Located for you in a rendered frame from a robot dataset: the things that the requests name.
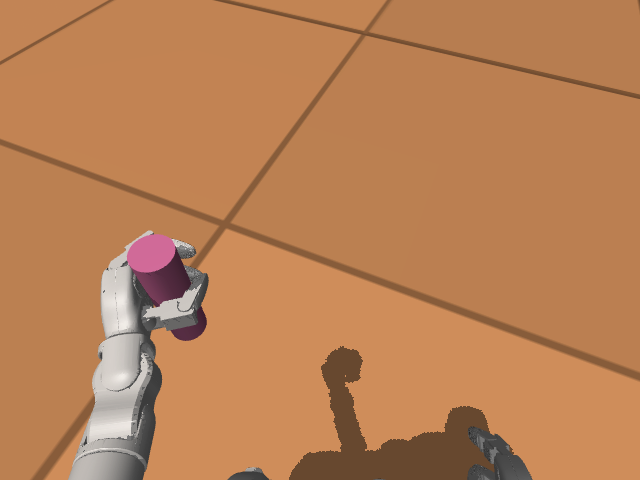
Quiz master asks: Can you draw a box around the right robot hand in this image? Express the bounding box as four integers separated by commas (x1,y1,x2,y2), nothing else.
467,427,533,480

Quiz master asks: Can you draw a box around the left robot arm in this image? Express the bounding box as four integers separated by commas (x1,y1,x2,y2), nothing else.
68,332,162,480

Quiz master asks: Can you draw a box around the left robot hand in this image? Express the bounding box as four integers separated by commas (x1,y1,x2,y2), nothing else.
101,230,209,339

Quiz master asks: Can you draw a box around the can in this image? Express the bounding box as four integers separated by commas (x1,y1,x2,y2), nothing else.
127,234,207,341

